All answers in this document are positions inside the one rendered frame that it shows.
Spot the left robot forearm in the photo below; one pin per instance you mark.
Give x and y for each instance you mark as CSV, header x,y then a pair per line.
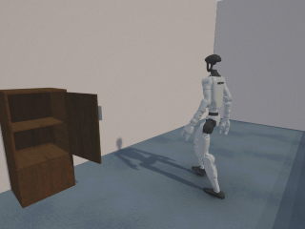
x,y
201,110

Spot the right robot foot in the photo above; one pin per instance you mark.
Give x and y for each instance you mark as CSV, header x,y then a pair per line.
x,y
198,169

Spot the left robot hand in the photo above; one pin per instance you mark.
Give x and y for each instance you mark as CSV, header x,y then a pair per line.
x,y
187,129

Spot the robot right upper arm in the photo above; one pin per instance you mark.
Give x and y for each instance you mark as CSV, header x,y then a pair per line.
x,y
227,96

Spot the handle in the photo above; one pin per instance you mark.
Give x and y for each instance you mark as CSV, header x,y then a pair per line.
x,y
99,113

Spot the robot left upper arm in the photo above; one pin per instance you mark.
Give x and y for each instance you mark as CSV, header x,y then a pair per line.
x,y
207,83

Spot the right robot forearm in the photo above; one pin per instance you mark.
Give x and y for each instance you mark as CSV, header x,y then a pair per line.
x,y
227,110

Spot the right robot hand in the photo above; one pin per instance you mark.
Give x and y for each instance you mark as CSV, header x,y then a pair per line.
x,y
224,123

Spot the humanoid robot torso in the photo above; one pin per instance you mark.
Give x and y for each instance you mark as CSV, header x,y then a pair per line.
x,y
217,91

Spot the cupboard door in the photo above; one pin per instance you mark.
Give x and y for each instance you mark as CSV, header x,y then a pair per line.
x,y
83,125

